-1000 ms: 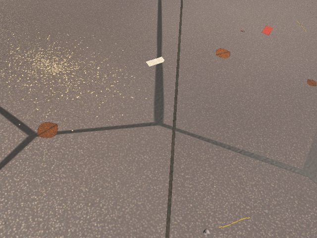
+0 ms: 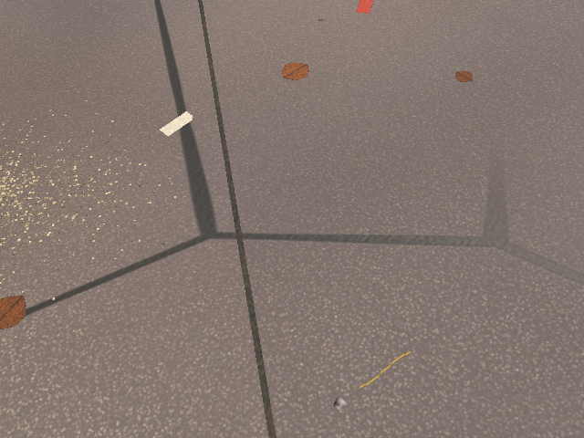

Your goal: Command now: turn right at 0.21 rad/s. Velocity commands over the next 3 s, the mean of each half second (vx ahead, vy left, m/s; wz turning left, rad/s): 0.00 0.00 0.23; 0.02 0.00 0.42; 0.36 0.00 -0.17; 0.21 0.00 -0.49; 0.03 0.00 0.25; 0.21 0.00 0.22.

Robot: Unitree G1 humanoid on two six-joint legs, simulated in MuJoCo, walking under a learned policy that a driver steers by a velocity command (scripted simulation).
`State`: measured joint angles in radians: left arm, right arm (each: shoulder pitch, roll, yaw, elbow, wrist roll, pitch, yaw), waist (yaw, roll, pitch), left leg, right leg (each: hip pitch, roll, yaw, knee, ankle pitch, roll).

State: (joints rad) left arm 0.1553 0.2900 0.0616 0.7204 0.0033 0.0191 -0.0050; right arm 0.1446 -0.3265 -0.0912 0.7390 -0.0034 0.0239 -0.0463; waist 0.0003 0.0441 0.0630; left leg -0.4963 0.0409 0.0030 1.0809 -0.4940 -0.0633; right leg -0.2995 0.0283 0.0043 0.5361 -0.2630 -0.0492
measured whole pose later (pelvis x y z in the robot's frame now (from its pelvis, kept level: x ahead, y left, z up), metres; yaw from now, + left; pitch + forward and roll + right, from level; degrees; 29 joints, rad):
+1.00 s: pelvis +0.04 -0.01 +0.01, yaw +25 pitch +0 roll +0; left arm 0.19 0.27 0.05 0.79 0.00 -0.03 0.00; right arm 0.16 -0.34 -0.06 0.73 0.01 0.03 -0.03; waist 0.01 0.04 0.03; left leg -0.39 -0.07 -0.14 0.97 -0.49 -0.05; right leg -0.21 0.02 0.03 0.44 -0.23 -0.03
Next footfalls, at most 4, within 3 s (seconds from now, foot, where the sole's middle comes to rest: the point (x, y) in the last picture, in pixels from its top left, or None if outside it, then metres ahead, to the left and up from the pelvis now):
0.40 left None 0.01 0.12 -0.77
0.86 right None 0.12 -0.09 -0.77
1.26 left None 0.07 0.17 -0.77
1.70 right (319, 434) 0.45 0.03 -0.77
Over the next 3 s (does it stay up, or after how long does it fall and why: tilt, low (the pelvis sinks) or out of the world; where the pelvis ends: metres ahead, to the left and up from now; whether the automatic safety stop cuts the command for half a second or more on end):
stays up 0.45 0.22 0.01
